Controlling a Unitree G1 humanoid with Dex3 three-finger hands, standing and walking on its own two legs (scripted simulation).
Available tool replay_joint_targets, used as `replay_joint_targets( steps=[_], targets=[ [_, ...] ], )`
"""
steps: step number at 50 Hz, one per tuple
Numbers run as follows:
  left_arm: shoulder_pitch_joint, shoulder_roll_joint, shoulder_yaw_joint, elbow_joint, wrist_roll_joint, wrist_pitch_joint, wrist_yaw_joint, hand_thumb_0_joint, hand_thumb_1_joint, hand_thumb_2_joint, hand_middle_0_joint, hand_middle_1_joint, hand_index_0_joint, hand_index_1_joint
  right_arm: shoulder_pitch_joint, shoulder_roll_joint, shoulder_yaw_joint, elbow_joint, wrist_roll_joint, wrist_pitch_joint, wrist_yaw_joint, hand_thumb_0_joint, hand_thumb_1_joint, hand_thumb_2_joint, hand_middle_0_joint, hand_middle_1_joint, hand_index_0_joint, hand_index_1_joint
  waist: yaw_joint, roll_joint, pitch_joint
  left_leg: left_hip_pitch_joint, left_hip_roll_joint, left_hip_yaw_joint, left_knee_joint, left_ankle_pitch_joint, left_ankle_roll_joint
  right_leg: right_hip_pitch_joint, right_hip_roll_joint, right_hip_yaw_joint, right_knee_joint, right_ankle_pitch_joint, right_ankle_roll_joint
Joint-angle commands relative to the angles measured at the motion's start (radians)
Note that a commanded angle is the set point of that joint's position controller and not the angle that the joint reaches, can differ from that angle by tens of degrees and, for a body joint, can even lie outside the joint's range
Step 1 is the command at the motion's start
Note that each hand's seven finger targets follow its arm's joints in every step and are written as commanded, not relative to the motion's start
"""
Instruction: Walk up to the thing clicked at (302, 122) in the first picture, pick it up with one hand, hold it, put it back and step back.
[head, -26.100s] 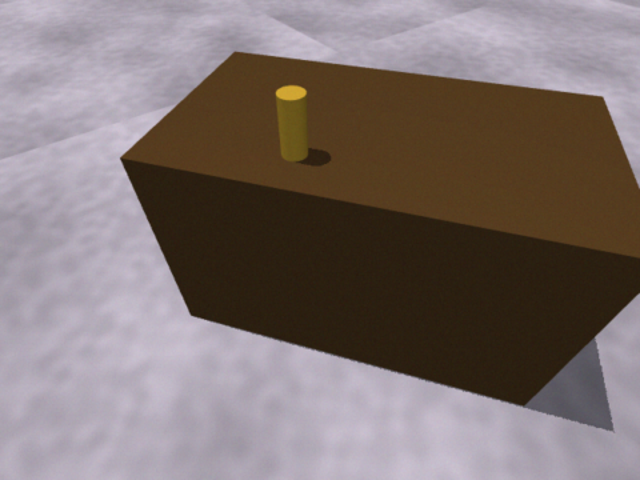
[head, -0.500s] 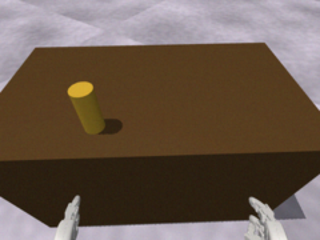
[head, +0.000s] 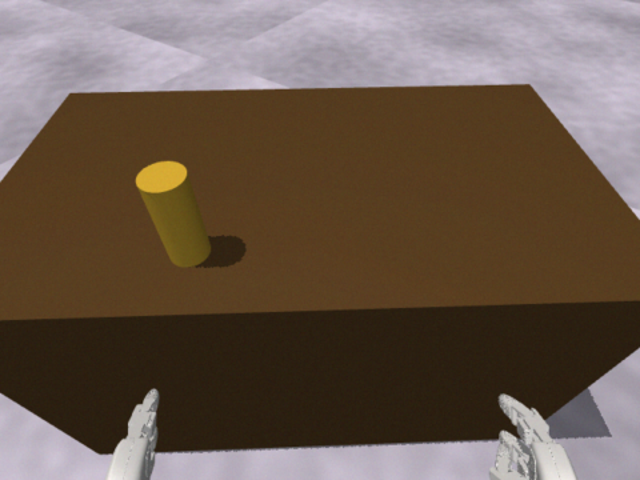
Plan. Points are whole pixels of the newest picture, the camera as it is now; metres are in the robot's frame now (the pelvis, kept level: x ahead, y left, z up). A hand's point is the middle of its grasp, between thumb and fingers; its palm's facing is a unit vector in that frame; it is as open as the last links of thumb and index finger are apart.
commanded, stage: home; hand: left
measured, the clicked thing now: (177, 217) +0.48 +0.24 +0.06
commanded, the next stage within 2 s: stand in 0.56 s
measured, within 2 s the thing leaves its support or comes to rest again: neither
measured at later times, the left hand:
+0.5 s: hand out of the picture +0.15 +0.20 -0.08, palm faces -0.03 -0.93 -0.36, open 17.7 cm
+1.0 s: hand out of the picture +0.03 +0.25 -0.11, palm faces +0.02 -0.94 -0.35, open 12.3 cm
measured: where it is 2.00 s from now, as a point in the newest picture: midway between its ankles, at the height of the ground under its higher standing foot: outside the picture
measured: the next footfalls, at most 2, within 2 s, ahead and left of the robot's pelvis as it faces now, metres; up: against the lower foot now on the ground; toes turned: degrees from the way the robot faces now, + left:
none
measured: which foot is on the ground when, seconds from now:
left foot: down 0.00-1.00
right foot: down 0.00-1.00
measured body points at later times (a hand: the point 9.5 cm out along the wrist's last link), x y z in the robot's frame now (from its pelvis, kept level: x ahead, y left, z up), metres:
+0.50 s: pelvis -0.01 +0.00 +0.01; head +0.02 +0.00 +0.46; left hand +0.15 +0.25 -0.05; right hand +0.14 -0.25 -0.09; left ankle +0.01 +0.13 -0.68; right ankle -0.01 -0.14 -0.68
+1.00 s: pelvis -0.01 +0.00 +0.05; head -0.01 +0.01 +0.50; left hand +0.03 +0.30 -0.08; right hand +0.08 -0.28 -0.08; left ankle +0.01 +0.13 -0.68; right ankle -0.01 -0.14 -0.68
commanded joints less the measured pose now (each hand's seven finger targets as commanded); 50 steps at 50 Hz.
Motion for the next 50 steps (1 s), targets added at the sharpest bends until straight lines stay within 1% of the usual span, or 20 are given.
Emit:
replay_joint_targets(
  steps=[1, 3, 4, 9, 10, 11, 16, 18, 19, 20, 22, 25, 27, 30, 33, 36, 38, 40, 44, 50],
  targets=[
    [-0.013, 0.097, 0.056, -0.201, -0.002, -0.059, 0.009, 0.0, -0.606, 0.023, -0.043, -0.045, -0.043, -0.045, -0.013, -0.1, -0.056, -0.198, -0.003, -0.059, -0.01, 0.0, -0.898, -0.901, 0.2, 0.301, 0.2, 0.301, -0.002, -0.001, -0.081, 0.089, -0.02, 0.038, -0.167, 0.189, 0.022, 0.044, 0.033, -0.066, -0.154, 0.211, -0.036],
    [-0.006, 0.098, 0.058, -0.201, -0.001, -0.059, 0.011, 0.0, -0.607, 0.023, -0.043, -0.045, -0.043, -0.045, -0.013, -0.093, -0.049, -0.207, -0.003, -0.059, -0.009, 0.0, -0.898, -0.901, 0.2, 0.301, 0.2, 0.301, 0.003, 0.011, -0.095, 0.092, -0.021, 0.04, -0.165, 0.197, 0.021, 0.052, 0.032, -0.065, -0.15, 0.219, -0.037],
    [0.043, 0.124, 0.091, -0.19, 0.003, -0.047, 0.03, 0.0, -0.611, 0.015, -0.042, -0.044, -0.042, -0.044, -0.094, -0.152, -0.062, 0.072, 0.002, -0.057, -0.021, 0.0, -0.899, -0.901, 0.2, 0.3, 0.2, 0.3, -0.01, -0.005, -0.053, 0.089, -0.012, 0.006, -0.157, 0.156, 0.02, 0.041, 0.046, -0.074, -0.161, 0.194, -0.035],
    [0.025, 0.097, 0.038, -0.243, 0.001, -0.021, 0.045, 0.0, -0.611, 0.015, -0.042, -0.043, -0.041, -0.043, -0.136, -0.131, -0.044, 0.085, 0.005, -0.098, -0.035, 0.0, -0.898, -0.901, 0.2, 0.301, 0.2, 0.301, -0.027, 0.038, -0.061, 0.105, -0.015, 0.021, -0.154, 0.172, 0.022, 0.045, 0.042, -0.07, -0.176, 0.214, -0.038],
    [0.024, 0.11, 0.059, -0.226, 0.004, -0.017, 0.052, 0.0, -0.607, 0.023, -0.043, -0.046, -0.043, -0.046, -0.132, -0.137, -0.048, 0.113, 0.003, -0.103, -0.039, 0.0, -0.899, -0.901, 0.2, 0.3, 0.2, 0.3, -0.027, 0.027, -0.055, 0.106, -0.01, 0.019, -0.156, 0.169, 0.021, 0.04, 0.043, -0.071, -0.176, 0.209, -0.038],
    [0.006, 0.099, 0.034, -0.237, 0.005, -0.018, 0.051, 0.0, -0.6, 0.027, -0.044, -0.047, -0.044, -0.047, -0.153, -0.142, -0.048, 0.124, 0.003, -0.108, -0.042, 0.0, -0.899, -0.901, 0.2, 0.3, 0.2, 0.3, -0.04, 0.052, -0.04, 0.112, -0.008, 0.018, -0.162, 0.165, 0.02, 0.024, 0.044, -0.075, -0.172, 0.207, -0.04],
    [0.015, 0.12, 0.057, -0.264, 0.005, 0.007, 0.063, 0.0, -0.611, 0.002, -0.039, -0.04, -0.039, -0.04, -0.194, -0.138, -0.047, 0.18, -0.002, -0.14, -0.053, 0.0, -0.898, -0.901, 0.2, 0.301, 0.2, 0.301, -0.026, 0.043, -0.081, 0.128, -0.011, 0.015, -0.149, 0.207, 0.023, 0.064, 0.041, -0.079, -0.186, 0.24, -0.037],
    [0.003, 0.114, 0.048, -0.263, 0.005, 0.017, 0.066, 0.0, -0.611, 0.0, -0.039, -0.039, -0.039, -0.039, -0.21, -0.137, -0.045, 0.201, -0.005, -0.155, -0.055, 0.0, -0.899, -0.901, 0.2, 0.3, 0.2, 0.3, -0.026, 0.035, -0.056, 0.117, -0.01, 0.014, -0.16, 0.164, 0.023, 0.057, 0.042, -0.082, -0.196, 0.198, -0.037],
    [0.015, 0.111, 0.053, -0.235, 0.007, 0.023, 0.067, 0.0, -0.611, 0.007, -0.04, -0.042, -0.04, -0.041, -0.21, -0.137, -0.047, 0.216, -0.005, -0.16, -0.057, 0.0, -0.899, -0.901, 0.2, 0.3, 0.2, 0.3, -0.031, 0.011, -0.054, 0.111, -0.013, 0.02, -0.153, 0.153, 0.026, 0.058, 0.04, -0.077, -0.204, 0.19, -0.035],
    [-0.14, 0.293, 0.095, 0.116, 0.14, -0.031, 0.018, 0.0, -0.611, 0.0, -0.036, -0.035, -0.036, -0.035, -0.261, -0.285, -0.086, 0.475, -0.133, -0.141, -0.008, 0.0, -0.898, -0.901, 0.2, 0.3, 0.2, 0.3, -0.006, -0.058, 0.09, 0.14, -0.007, -0.03, -0.166, 0.195, 0.061, 0.218, -0.049, 0.015, -0.269, 0.165, -0.107],
    [-0.146, 0.305, 0.107, 0.237, 0.131, -0.074, -0.022, 0.0, -0.611, 0.0, -0.038, -0.038, -0.038, -0.037, -0.244, -0.274, -0.085, 0.529, -0.14, -0.142, 0.022, 0.0, -0.899, -0.901, 0.2, 0.3, 0.2, 0.3, -0.019, -0.071, -0.001, 0.22, 0.005, -0.043, -0.177, 0.254, 0.086, 0.251, -0.071, 0.082, -0.231, 0.274, -0.138],
    [-0.162, 0.286, 0.074, 0.327, 0.093, -0.097, -0.047, 0.0, -0.611, 0.02, -0.042, -0.045, -0.042, -0.044, -0.287, -0.286, -0.084, 0.562, -0.094, -0.148, 0.061, 0.0, -0.898, -0.901, 0.2, 0.3, 0.2, 0.3, 0.012, -0.019, 0.05, 0.239, 0.017, -0.094, -0.246, 0.267, 0.098, 0.245, -0.04, 0.026, -0.244, 0.219, -0.113],
    [-0.202, 0.295, 0.076, 0.395, 0.077, -0.098, -0.054, 0.0, -0.581, 0.038, -0.046, -0.049, -0.046, -0.049, -0.289, -0.282, -0.084, 0.604, -0.08, -0.147, 0.073, 0.0, -0.898, -0.901, 0.2, 0.3, 0.2, 0.3, 0.002, -0.033, 0.047, 0.253, 0.012, -0.088, -0.261, 0.228, 0.092, 0.243, -0.046, 0.05, -0.273, 0.207, -0.112],
    [-0.216, 0.315, 0.078, 0.482, 0.077, -0.104, -0.056, 0.0, -0.609, 0.021, -0.043, -0.045, -0.043, -0.045, -0.296, -0.281, -0.089, 0.661, -0.076, -0.147, 0.078, 0.0, -0.898, -0.901, 0.2, 0.3, 0.2, 0.3, 0.001, -0.041, 0.041, 0.294, 0.005, -0.079, -0.257, 0.258, 0.084, 0.278, -0.063, 0.075, -0.323, 0.26, -0.113],
    [-0.245, 0.325, 0.078, 0.558, 0.072, -0.104, -0.055, 0.0, -0.611, 0.018, -0.042, -0.044, -0.042, -0.044, -0.295, -0.293, -0.089, 0.71, -0.08, -0.144, 0.08, 0.0, -0.898, -0.901, 0.2, 0.3, 0.2, 0.3, -0.003, -0.02, 0.08, 0.318, 0.01, -0.098, -0.311, 0.224, 0.095, 0.265, -0.059, 0.069, -0.354, 0.209, -0.106],
    [-0.234, 0.319, 0.074, 0.629, 0.066, -0.103, -0.054, 0.0, -0.371, 0.258, -0.2, -0.284, -0.2, -0.284, -0.297, -0.309, -0.09, 0.759, -0.078, -0.145, 0.078, 0.0, -0.9, -0.9, 0.2, 0.3, 0.2, 0.3, 0.009, 0.034, 0.087, 0.356, 0.044, -0.143, -0.378, 0.283, 0.1, 0.294, -0.036, 0.019, -0.335, 0.255, -0.097],
    [-0.22, 0.318, 0.071, 0.675, 0.06, -0.1, -0.053, 0.0, -0.211, 0.418, -0.2, -0.3, -0.2, -0.301, -0.307, -0.322, -0.088, 0.787, -0.077, -0.144, 0.075, 0.0, -0.9, -0.9, 0.2, 0.3, 0.2, 0.3, 0.02, 0.078, 0.091, 0.366, 0.068, -0.184, -0.422, 0.269, 0.11, 0.319, -0.027, 0.005, -0.344, 0.251, -0.089],
    [-0.219, 0.333, 0.07, 0.719, 0.059, -0.102, -0.052, 0.0, -0.051, 0.578, -0.2, -0.3, -0.2, -0.301, -0.31, -0.317, -0.083, 0.816, -0.07, -0.143, 0.073, 0.0, -0.9, -0.9, 0.2, 0.3, 0.2, 0.3, 0.014, 0.033, 0.072, 0.393, 0.051, -0.144, -0.396, 0.367, 0.096, 0.368, -0.052, 0.027, -0.384, 0.345, -0.094],
    [-0.248, 0.35, 0.061, 0.785, 0.055, -0.098, -0.049, 0.0, 0.269, 0.898, -0.2, -0.3, -0.2, -0.301, -0.297, -0.323, -0.075, 0.884, -0.062, -0.136, 0.067, 0.0, -0.9, -0.9, 0.2, 0.3, 0.2, 0.3, -0.006, 0.018, 0.097, 0.452, 0.047, -0.122, -0.43, 0.395, 0.076, 0.379, -0.072, 0.041, -0.455, 0.378, -0.094],
    [-0.267, 0.342, 0.048, 0.88, 0.048, -0.087, -0.053, 0.0, 0.749, 0.9, -0.2, -0.3, -0.2, -0.301, -0.342, -0.333, -0.063, 0.95, -0.06, -0.124, 0.069, 0.0, -0.9, -0.9, 0.2, 0.3, 0.2, 0.3, 0.001, 0.037, 0.18, 0.418, 0.067, -0.159, -0.592, 0.205, 0.068, 0.423, -0.059, 0.022, -0.554, 0.234, -0.071]
  ],
)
